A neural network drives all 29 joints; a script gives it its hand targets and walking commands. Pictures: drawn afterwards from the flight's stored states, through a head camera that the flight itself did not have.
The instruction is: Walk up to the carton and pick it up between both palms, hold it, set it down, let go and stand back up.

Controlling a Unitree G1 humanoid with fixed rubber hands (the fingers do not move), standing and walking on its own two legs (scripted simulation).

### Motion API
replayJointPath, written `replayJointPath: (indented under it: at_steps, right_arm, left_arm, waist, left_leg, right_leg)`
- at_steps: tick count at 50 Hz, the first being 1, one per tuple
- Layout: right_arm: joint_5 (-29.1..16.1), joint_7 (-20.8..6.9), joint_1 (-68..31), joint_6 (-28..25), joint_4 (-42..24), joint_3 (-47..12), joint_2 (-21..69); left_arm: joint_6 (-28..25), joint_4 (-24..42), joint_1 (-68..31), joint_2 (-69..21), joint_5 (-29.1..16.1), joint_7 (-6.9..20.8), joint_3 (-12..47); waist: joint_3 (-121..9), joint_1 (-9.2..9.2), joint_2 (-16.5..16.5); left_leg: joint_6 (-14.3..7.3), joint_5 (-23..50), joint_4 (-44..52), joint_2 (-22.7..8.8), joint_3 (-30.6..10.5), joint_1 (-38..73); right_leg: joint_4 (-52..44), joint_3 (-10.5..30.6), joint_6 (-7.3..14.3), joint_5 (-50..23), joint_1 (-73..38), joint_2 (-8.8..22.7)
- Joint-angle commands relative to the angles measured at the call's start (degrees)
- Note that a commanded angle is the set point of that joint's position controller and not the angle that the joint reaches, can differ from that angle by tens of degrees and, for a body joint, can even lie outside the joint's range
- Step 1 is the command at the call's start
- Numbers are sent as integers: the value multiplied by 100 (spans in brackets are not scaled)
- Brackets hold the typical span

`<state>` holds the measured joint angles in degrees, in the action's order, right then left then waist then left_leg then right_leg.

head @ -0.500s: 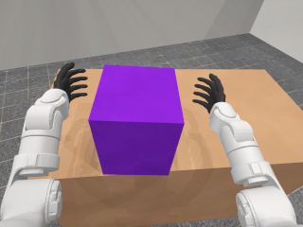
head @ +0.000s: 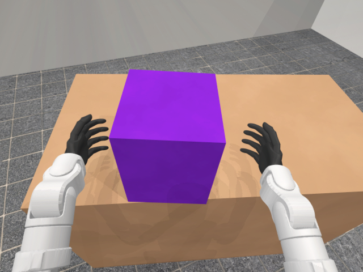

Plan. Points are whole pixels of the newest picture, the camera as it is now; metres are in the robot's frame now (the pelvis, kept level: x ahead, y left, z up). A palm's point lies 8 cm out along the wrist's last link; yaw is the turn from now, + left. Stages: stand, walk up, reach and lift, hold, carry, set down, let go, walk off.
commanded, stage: set down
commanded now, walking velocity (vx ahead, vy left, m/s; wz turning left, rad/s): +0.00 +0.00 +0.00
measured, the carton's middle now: (169, 140) +0.40 +0.04 +0.06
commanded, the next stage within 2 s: let go in 1.70 s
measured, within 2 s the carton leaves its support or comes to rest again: neither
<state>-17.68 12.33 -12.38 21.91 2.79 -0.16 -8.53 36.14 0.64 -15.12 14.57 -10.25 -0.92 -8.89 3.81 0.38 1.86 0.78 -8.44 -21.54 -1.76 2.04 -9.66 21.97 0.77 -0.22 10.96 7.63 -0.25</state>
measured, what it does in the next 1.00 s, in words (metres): stands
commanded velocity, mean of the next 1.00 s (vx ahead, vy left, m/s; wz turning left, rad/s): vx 0.00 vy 0.00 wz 0.00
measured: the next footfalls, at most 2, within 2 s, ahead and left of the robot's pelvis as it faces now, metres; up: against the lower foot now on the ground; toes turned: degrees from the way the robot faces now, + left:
none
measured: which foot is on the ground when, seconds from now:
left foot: down 0.00-1.00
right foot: down 0.00-1.00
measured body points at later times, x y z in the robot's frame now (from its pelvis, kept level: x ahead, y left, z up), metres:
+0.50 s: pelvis +0.02 +0.00 +0.00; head +0.02 +0.01 +0.45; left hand +0.25 +0.23 +0.04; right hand +0.25 -0.17 +0.05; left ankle +0.04 +0.13 -0.74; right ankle +0.01 -0.12 -0.74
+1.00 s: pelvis +0.03 +0.01 +0.00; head +0.03 +0.01 +0.45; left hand +0.22 +0.24 -0.01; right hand +0.23 -0.18 +0.00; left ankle +0.04 +0.13 -0.74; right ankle +0.01 -0.12 -0.74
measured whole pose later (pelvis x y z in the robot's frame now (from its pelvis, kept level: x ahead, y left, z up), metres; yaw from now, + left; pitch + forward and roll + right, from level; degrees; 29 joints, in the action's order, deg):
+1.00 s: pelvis +0.03 +0.01 +0.00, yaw +0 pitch -4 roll +0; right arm -7.2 4.8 21.3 2.2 3.2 -1.6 -6.1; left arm 8.6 -2.2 18.7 15.0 -9.8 -0.6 1.1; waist 3.6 3.3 0.8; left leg 0.6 -10.3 -19.6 -1.4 2.6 -5.5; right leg 18.6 1.3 -0.4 12.0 3.0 0.1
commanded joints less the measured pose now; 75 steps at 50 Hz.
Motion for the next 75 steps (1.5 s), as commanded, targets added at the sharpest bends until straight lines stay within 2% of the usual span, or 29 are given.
replayJointPath:
  at_steps: [1,4,7,10,12,14,16,19,24,28,31,33,38,40,42,44,45,46,49,51,56,62,64,67,69,71,73,74,75]
  right_arm:
    - [131,-22,-1397,-503,-1652,214,-462]
    - [224,-45,-968,-626,-1878,173,-391]
    - [316,-115,-572,-758,-2009,250,-374]
    - [340,-188,225,-916,-2074,110,-286]
    - [439,-193,358,-1008,-2096,151,-318]
    - [488,-223,511,-1101,-2275,145,-250]
    - [513,-268,1278,-1252,-2200,82,-107]
    - [612,-329,1541,-1467,-2275,141,-145]
    - [702,-436,2568,-1829,-2335,-22,-31]
    - [806,-490,2732,-2008,-2316,-38,-33]
    - [810,-575,2951,-2117,-2126,-45,-28]
    - [883,-605,3048,-2129,-1970,-35,-51]
    - [886,-675,3080,-2208,-1797,2,-93]
    - [946,-663,3098,-2196,-1587,30,-96]
    - [989,-656,3085,-2208,-1604,65,-114]
    - [1029,-677,3133,-2176,-1243,-14,-102]
    - [991,-677,3082,-2222,-1397,40,-147]
    - [1054,-723,3125,-2184,-863,-5,-184]
    - [1120,-788,3064,-2333,-925,141,-269]
    - [1187,-818,3033,-2429,-982,169,-227]
    - [1358,-899,2935,-2483,-157,158,-302]
    - [1500,-953,2550,-2566,101,237,-321]
    - [1643,-970,2550,-2504,786,253,-371]
    - [1704,-932,2316,-2592,621,336,-374]
    - [1821,-932,2298,-2556,1043,353,-425]
    - [1844,-908,2195,-2552,1141,320,-381]
    - [1767,-867,2128,-2646,915,333,-283]
    - [1836,-889,2207,-2609,1371,336,-397]
    - [1841,-898,2095,-2600,1413,332,-408]
  left_arm:
    - [-532,1520,-1248,805,21,-13,-308]
    - [-725,1681,-834,738,-28,13,-204]
    - [-950,1997,-647,680,-107,-27,-26]
    - [-1174,2036,208,617,-136,-15,12]
    - [-1322,1929,331,684,-157,32,63]
    - [-1490,1952,419,682,-234,44,123]
    - [-1718,2047,1139,581,-177,22,176]
    - [-2060,2142,1335,609,-263,29,350]
    - [-2607,2003,2404,594,-251,42,430]
    - [-2866,1835,2497,653,-247,40,533]
    - [-3039,1877,2617,674,-228,-27,645]
    - [-3037,1589,2759,618,-239,-27,717]
    - [-3106,1560,2752,714,-180,-80,718]
    - [-3070,1254,2827,695,-142,-58,708]
    - [-3062,1262,2826,793,-88,-52,627]
    - [-2992,831,2984,693,26,1,636]
    - [-3022,1057,2934,744,6,-11,592]
    - [-2936,579,3007,592,105,23,709]
    - [-3049,787,2922,673,86,-3,654]
    - [-3145,703,2983,711,58,-9,618]
    - [-3018,-177,3078,549,261,89,721]
    - [-2875,-554,2898,431,345,103,837]
    - [-2718,-1246,2943,332,495,189,864]
    - [-2703,-1106,2760,402,410,206,869]
    - [-2570,-1686,2857,309,513,265,873]
    - [-2555,-1788,2717,286,483,321,920]
    - [-2642,-1475,2594,272,374,318,931]
    - [-2588,-1851,2680,243,520,316,938]
    - [-2549,-1988,2619,259,573,343,903]
  waist:
    - [-1842,137,-257]
    - [-1754,158,-255]
    - [-1776,123,-484]
    - [-1622,173,-355]
    - [-1483,128,-377]
    - [-1372,204,-295]
    - [-1241,233,-362]
    - [-1246,171,-441]
    - [-953,335,-310]
    - [-665,310,-309]
    - [-673,403,-497]
    - [-495,333,-445]
    - [-638,329,-526]
    - [-407,249,-390]
    - [-535,285,-353]
    - [-435,304,-327]
    - [-555,321,-353]
    - [-323,259,-401]
    - [-488,241,-475]
    - [-513,277,-275]
    - [-171,263,-207]
    - [-179,224,-3]
    - [66,189,80]
    - [-146,187,291]
    - [115,169,425]
    - [205,153,512]
    - [82,164,514]
    - [238,144,386]
    - [317,145,439]
  left_leg:
    - [61,817,260,312,217,1049]
    - [42,817,264,313,230,1115]
    - [115,894,231,256,182,1246]
    - [110,1126,230,272,178,1258]
    - [110,1084,263,274,176,1186]
    - [86,921,344,278,163,1095]
    - [107,1085,339,262,135,1228]
    - [169,1328,273,232,88,1366]
    - [152,1487,323,217,54,1280]
    - [119,1261,360,211,55,1159]
    - [137,1138,392,164,54,1104]
    - [120,955,412,148,37,1059]
    - [154,987,353,137,30,1090]
    - [122,856,373,139,39,997]
    - [97,845,393,160,68,1041]
    - [76,962,396,171,63,1071]
    - [104,1167,373,153,65,1113]
    - [139,1121,371,156,73,1124]
    - [183,1234,325,141,54,1173]
    - [144,1265,332,163,104,1145]
    - [134,1040,380,151,90,1156]
    - [138,841,329,202,121,1032]
    - [112,631,368,199,136,1062]
    - [72,526,382,205,162,1031]
    - [70,395,378,212,180,1030]
    - [45,287,394,227,188,961]
    - [54,341,379,245,218,957]
    - [79,316,380,250,201,1002]
    - [61,277,376,234,198,1012]
  right_leg:
    - [-445,-136,-131,-523,-182,-206]
    - [-506,-99,-121,-469,-80,-176]
    - [-522,-107,-41,-325,100,-182]
    - [-540,-40,-29,-509,-3,-171]
    - [-599,-13,-34,-474,-2,-148]
    - [-652,1,-23,-283,97,-131]
    - [-675,39,11,-402,114,-122]
    - [-740,25,31,-376,295,-121]
    - [-814,95,39,-478,204,-101]
    - [-891,130,67,-212,398,-60]
    - [-860,95,118,-104,388,-62]
    - [-917,107,128,27,448,-35]
    - [-866,88,129,-42,433,-19]
    - [-885,94,118,-23,440,-7]
    - [-892,97,81,-96,370,7]
    - [-913,91,96,-223,321,12]
    - [-907,82,82,-358,303,-2]
    - [-940,40,125,-172,475,-32]
    - [-914,-17,146,-239,367,-52]
    - [-899,6,88,-434,318,-51]
    - [-949,-76,117,-88,464,-66]
    - [-896,-116,77,-61,407,-70]
    - [-944,-144,104,167,587,-71]
    - [-906,-140,54,142,493,-60]
    - [-942,-189,33,323,559,-94]
    - [-946,-186,8,345,555,-51]
    - [-906,-175,-12,275,472,-33]
    - [-914,-200,-2,441,620,-57]
    - [-928,-210,-3,456,638,-40]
